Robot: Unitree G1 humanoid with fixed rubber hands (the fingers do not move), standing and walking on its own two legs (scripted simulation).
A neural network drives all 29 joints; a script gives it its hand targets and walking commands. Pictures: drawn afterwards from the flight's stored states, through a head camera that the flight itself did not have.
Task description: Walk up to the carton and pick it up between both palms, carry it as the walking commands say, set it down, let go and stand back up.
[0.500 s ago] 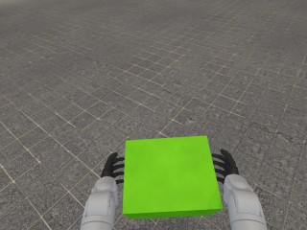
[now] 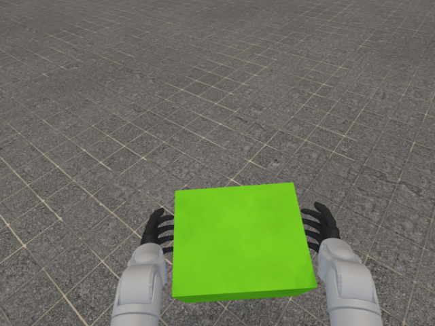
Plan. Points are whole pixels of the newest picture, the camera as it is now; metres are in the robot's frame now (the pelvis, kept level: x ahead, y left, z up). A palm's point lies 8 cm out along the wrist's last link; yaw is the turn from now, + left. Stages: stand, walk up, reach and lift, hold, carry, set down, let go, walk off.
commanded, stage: carry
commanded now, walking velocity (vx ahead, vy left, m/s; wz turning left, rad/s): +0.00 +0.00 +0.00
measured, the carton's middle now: (237, 244) +0.30 +0.00 -0.05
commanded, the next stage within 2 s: none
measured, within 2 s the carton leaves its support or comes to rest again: neither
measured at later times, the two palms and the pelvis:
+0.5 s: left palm (152, 234) +0.28 +0.17 +0.01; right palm (317, 233) +0.29 -0.15 +0.02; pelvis +0.01 +0.01 +0.00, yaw +0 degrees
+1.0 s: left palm (156, 231) +0.29 +0.16 +0.01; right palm (318, 228) +0.30 -0.15 +0.01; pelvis +0.02 +0.00 +0.00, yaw +0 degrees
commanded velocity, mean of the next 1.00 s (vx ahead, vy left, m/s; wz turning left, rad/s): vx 0.00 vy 0.00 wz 0.00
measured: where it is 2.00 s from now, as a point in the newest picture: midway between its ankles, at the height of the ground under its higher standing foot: outside the picture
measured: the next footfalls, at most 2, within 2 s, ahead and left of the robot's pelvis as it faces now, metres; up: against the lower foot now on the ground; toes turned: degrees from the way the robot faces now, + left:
none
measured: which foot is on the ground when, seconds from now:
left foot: down 0.00-1.00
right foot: down 0.00-1.00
